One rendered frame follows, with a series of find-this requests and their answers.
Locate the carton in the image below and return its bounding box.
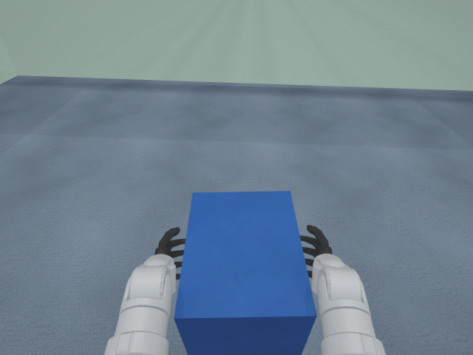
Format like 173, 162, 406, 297
174, 191, 317, 355

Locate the robot right forearm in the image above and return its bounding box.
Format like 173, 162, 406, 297
311, 254, 386, 355

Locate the robot left forearm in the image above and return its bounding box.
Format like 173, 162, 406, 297
104, 254, 176, 355

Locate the robot left hand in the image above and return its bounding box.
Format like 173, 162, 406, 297
154, 227, 186, 280

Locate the robot right hand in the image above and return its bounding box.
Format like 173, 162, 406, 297
300, 225, 333, 278

